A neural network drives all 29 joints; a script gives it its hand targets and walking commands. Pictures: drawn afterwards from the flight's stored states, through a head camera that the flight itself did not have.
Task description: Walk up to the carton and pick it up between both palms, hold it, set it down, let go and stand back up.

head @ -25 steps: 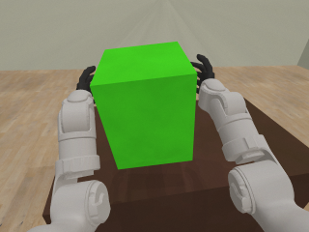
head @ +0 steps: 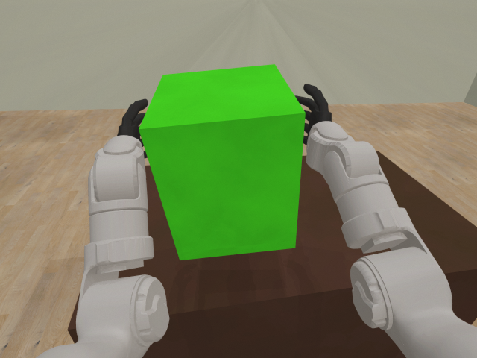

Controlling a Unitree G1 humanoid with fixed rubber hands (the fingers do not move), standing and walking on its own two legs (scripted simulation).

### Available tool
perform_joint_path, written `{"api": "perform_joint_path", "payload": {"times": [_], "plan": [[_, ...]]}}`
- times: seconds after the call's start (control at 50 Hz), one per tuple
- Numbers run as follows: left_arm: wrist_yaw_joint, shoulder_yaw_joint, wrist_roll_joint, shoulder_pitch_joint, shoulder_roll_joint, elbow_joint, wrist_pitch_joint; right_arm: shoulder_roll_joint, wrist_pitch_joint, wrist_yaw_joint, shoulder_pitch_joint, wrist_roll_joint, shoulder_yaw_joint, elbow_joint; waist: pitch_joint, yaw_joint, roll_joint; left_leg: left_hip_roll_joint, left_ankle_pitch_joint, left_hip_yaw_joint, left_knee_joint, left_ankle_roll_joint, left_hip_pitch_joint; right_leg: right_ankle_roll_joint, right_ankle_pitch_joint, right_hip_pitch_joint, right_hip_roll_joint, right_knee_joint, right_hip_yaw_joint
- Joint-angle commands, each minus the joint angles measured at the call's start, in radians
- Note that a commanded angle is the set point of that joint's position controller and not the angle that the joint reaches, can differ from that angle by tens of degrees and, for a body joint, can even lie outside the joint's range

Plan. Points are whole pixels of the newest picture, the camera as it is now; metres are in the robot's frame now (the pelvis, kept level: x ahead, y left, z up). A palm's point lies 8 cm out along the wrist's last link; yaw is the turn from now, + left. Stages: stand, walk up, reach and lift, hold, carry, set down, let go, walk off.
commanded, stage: hold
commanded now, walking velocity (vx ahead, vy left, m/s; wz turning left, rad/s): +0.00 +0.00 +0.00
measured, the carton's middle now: (228, 160) +0.39 +0.02 +0.23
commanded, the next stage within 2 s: none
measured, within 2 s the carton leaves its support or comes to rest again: neither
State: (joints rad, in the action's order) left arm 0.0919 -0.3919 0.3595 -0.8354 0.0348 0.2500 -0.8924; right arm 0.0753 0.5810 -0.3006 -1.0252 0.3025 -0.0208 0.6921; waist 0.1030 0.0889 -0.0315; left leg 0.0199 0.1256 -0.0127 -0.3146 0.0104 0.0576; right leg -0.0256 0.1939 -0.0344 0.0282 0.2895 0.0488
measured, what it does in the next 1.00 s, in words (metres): stands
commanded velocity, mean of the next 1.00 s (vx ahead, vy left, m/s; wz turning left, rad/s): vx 0.00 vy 0.00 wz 0.00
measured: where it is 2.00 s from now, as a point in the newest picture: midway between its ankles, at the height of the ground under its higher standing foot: outside the picture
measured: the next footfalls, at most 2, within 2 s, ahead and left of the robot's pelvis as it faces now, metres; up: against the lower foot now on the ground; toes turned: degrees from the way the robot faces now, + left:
none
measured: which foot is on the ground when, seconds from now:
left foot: down 0.00-1.00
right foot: down 0.00-1.00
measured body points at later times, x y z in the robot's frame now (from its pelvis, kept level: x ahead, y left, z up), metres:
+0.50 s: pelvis +0.00 +0.00 +0.00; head -0.09 +0.02 +0.44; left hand +0.37 +0.17 +0.27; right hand +0.38 -0.12 +0.30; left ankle +0.04 +0.12 -0.75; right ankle -0.01 -0.09 -0.75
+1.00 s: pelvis +0.00 +0.00 +0.00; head -0.09 +0.02 +0.44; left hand +0.37 +0.17 +0.28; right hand +0.38 -0.12 +0.30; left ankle +0.04 +0.12 -0.75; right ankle -0.01 -0.09 -0.75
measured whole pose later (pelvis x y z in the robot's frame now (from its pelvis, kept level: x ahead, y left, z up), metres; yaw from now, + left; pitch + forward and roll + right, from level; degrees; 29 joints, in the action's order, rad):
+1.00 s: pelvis +0.00 +0.00 +0.00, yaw +0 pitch -8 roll +0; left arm 0.09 -0.39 0.36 -0.82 0.03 0.23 -0.90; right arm 0.08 0.58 -0.30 -1.02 0.31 -0.01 0.68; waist 0.10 0.09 -0.03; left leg 0.02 0.13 -0.01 -0.32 0.01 0.05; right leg -0.02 0.20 -0.04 0.03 0.29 0.05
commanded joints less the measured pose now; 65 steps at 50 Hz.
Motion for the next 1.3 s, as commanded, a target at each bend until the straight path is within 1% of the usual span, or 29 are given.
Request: {"api": "perform_joint_path", "payload": {"times": [0.0, 0.16, 0.34, 0.56, 0.8, 1.28], "plan": [[0.156, 0.395, -0.192, -0.744, -0.461, -0.091, 0.083, -0.561, -0.018, 0.128, -0.621, 0.135, 0.242, -0.206, 0.23, 0.003, 0.048, -0.051, -0.117, -0.013, 0.015, 0.012, -0.116, 0.089, -0.181, 0.035, 0.019, -0.049, -0.017], [0.157, 0.408, -0.196, -0.741, -0.467, -0.109, 0.081, -0.55, -0.017, 0.126, -0.612, 0.14, 0.241, -0.213, 0.226, 0.011, 0.063, -0.048, -0.144, -0.011, 0.011, 0.022, -0.121, 0.085, -0.184, 0.034, 0.022, -0.046, -0.013], [0.151, 0.421, -0.202, -0.733, -0.475, -0.136, 0.074, -0.544, -0.014, 0.131, -0.603, 0.144, 0.245, -0.225, 0.232, 0.012, 0.072, -0.043, -0.165, -0.01, 0.01, 0.03, -0.122, 0.077, -0.18, 0.027, 0.03, -0.041, -0.011], [0.145, 0.421, -0.2, -0.728, -0.476, -0.139, 0.072, -0.55, -0.014, 0.135, -0.604, 0.142, 0.252, -0.232, 0.232, 0.008, 0.064, -0.044, -0.16, -0.01, 0.01, 0.026, -0.123, 0.079, -0.183, 0.027, 0.03, -0.042, -0.012], [0.151, 0.411, -0.195, -0.733, -0.469, -0.118, 0.076, -0.556, -0.015, 0.129, -0.611, 0.139, 0.249, -0.224, 0.226, 0.007, 0.055, -0.048, -0.136, -0.012, 0.013, 0.019, -0.12, 0.086, -0.188, 0.031, 0.023, -0.046, -0.015], [0.151, 0.416, -0.199, -0.733, -0.474, -0.125, 0.075, -0.548, -0.015, 0.132, -0.609, 0.141, 0.245, -0.224, 0.23, 0.01, 0.066, -0.044, -0.152, -0.01, 0.011, 0.025, -0.12, 0.079, -0.177, 0.03, 0.028, -0.044, -0.013]]}}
